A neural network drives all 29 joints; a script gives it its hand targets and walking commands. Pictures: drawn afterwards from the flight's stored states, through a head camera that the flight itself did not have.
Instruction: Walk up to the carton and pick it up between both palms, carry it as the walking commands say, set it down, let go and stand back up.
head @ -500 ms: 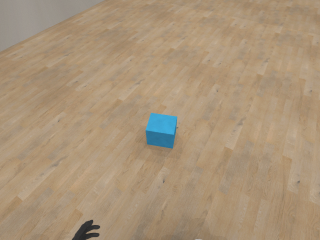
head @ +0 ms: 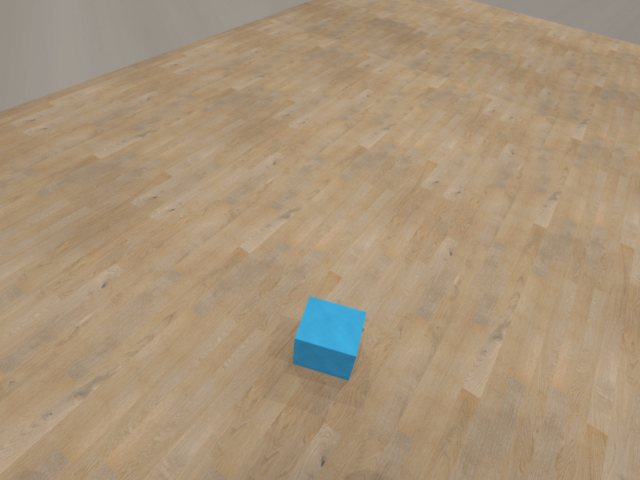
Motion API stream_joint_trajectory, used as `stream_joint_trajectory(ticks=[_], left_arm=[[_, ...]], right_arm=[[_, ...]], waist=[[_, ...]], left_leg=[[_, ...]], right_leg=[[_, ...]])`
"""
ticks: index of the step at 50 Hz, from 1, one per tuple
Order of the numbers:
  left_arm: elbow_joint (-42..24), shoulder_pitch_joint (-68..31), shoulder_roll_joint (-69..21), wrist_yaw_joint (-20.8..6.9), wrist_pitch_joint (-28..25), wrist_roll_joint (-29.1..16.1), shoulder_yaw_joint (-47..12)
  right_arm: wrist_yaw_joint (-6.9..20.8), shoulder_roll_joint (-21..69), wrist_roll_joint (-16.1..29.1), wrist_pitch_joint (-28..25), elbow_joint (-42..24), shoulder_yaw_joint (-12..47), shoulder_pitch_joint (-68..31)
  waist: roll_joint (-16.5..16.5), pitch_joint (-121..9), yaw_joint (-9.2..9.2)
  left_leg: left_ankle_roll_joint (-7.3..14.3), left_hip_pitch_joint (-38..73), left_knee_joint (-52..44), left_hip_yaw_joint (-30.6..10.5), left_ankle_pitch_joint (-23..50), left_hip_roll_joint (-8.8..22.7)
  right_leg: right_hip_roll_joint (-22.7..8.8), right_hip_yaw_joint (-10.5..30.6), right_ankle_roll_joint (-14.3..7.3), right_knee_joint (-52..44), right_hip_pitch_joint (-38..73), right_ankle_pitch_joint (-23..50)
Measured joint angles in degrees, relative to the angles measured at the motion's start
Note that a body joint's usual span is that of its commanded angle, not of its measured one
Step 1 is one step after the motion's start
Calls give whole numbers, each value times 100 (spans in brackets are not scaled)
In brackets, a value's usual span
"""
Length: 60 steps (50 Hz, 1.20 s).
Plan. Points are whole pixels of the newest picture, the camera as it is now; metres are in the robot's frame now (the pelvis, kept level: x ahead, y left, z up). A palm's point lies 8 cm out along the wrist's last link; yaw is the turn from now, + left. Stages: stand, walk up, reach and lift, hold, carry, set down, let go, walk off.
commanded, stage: walk up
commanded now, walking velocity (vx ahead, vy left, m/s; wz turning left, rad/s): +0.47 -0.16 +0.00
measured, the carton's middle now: (329, 338) +0.68 -0.05 -0.69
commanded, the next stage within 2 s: none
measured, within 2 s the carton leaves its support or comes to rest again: neither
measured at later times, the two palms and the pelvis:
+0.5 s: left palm (188, 440) +0.21 +0.20 -0.14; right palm (509, 438) +0.25 -0.28 -0.15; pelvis +0.18 -0.04 -0.01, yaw +0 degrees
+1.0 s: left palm (222, 361) +0.34 +0.18 -0.15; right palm (510, 407) +0.30 -0.30 -0.15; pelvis +0.27 -0.06 -0.01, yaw +0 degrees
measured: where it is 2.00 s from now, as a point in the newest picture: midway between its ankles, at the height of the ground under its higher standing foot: outside the picture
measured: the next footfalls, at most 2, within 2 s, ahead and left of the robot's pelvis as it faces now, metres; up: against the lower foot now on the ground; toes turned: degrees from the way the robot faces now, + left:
right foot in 0.22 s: +0.26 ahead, -0.17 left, +0.00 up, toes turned -9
left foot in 0.54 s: +0.28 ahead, +0.06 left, +0.00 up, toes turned +4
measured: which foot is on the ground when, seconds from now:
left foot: down 0.00-0.22, up 0.24-0.52, down 0.54-1.00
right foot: up 0.00-0.20, down 0.22-0.56, up 0.58-0.88, down 0.90-1.00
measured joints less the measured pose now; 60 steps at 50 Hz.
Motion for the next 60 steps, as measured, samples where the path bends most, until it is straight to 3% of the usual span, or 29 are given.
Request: stream_joint_trajectory(ticks=[4,10,12,15,18,21,27,28,31,34,36,42,45,47,50,53,60], left_arm=[[-180,-492,-52,-76,100,-15,-59],[-411,-973,-201,-75,-35,-56,-133],[-421,-1068,-233,7,-184,-19,-117],[-388,-1041,-352,105,-261,-71,-142],[-272,-822,-429,164,-230,-87,-120],[-174,-540,-455,190,-195,-21,-95],[72,39,-317,203,-12,4,-65],[138,122,-272,208,32,-4,-63],[260,286,-215,218,174,-41,-40],[287,235,-208,184,177,-30,-49],[255,119,-223,188,148,-51,-68],[16,-315,-275,313,269,-194,-103],[-20,-431,-254,324,297,-191,-50],[33,-516,-305,324,273,-172,-22],[81,-563,-383,365,173,-116,-95],[130,-579,-482,407,141,-128,-151],[307,-484,-573,363,130,-177,-201]], right_arm=[[-23,26,29,-5,245,-26,409],[-6,-57,-13,86,574,-53,783],[-13,-112,-1,143,646,-49,835],[-56,-264,39,234,612,-57,481],[-71,-352,52,262,476,-96,43],[-57,-363,43,369,307,-115,-316],[20,-215,70,354,133,-68,-720],[3,-155,61,313,138,-68,-736],[-55,0,-35,232,92,-30,-605],[-105,82,-20,205,183,4,-379],[-142,105,-2,182,291,42,-264],[-206,128,26,290,479,66,-280],[-220,79,37,427,426,-5,-308],[-235,-30,62,503,387,-54,-365],[-279,-166,98,591,360,-43,-435],[-280,-206,98,592,404,26,-484],[-245,80,69,509,618,117,-323]], waist=[[36,110,-177],[158,188,-434],[269,178,-439],[621,304,-406],[778,314,-314],[805,225,-180],[682,19,40],[576,1,48],[299,-98,15],[159,-117,-32],[111,-66,-51],[126,216,-170],[151,216,-199],[385,254,-232],[633,188,-255],[731,140,-225],[458,-44,-165]], left_leg=[[-130,494,-425,11,-55,37],[-412,931,-320,97,-584,76],[-403,552,754,-87,-1100,209],[-323,-505,3123,-721,-1432,284],[-336,-1188,3808,-784,-1255,295],[-343,-1505,3210,-651,-1090,282],[-327,-1065,923,-379,-185,248],[-200,-952,811,-332,86,194],[87,-713,738,-197,-52,47],[113,-343,283,-134,-2,-44],[106,-104,-23,-121,91,-98],[12,44,-17,-149,-16,-91],[-98,-111,402,-119,-293,-35],[-196,-203,701,-213,-473,161],[-261,-351,983,-607,-1009,157],[-191,-236,707,-851,-440,65],[-219,387,-390,-776,-25,-123]], right_leg=[[-130,-74,93,-1027,-331,422],[-57,-354,-70,-3027,157,501],[17,-431,-245,-3141,267,783],[216,-579,-344,-2775,283,366],[326,-640,-319,-3074,604,327],[351,-671,-307,-3390,875,355],[402,-760,-165,-3512,1313,116],[345,-729,-127,-3364,1335,-15],[299,-362,-59,-2320,1052,-862],[297,-111,-18,-1202,634,-789],[237,-81,1,-1047,532,-601],[292,-18,-19,-2365,813,-600],[338,-91,-132,-3276,1110,185],[500,-200,-257,-3307,1167,301],[660,-317,-343,-3374,1217,68],[741,-334,-361,-3571,1345,128],[613,-266,-330,-4150,1726,352]])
